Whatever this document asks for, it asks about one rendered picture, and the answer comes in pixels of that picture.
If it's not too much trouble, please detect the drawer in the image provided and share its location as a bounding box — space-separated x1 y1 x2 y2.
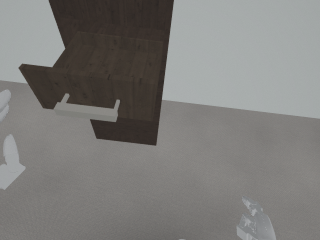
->
19 31 163 121

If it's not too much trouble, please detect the left robot hand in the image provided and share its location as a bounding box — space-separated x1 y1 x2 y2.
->
0 89 26 190

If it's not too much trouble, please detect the cabinet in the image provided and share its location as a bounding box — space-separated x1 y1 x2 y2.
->
48 0 174 146

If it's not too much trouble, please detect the handle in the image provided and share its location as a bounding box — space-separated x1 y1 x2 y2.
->
54 93 120 122

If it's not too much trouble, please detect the right robot hand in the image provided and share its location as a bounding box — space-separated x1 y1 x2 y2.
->
236 196 276 240

